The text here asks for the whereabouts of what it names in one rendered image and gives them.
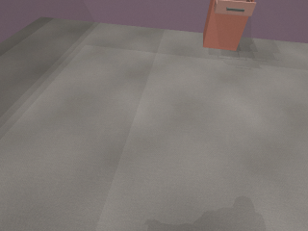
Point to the cabinet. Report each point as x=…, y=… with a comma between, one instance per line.
x=223, y=31

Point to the drawer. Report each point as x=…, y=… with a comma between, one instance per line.
x=220, y=7

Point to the handle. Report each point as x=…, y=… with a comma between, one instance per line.
x=235, y=9

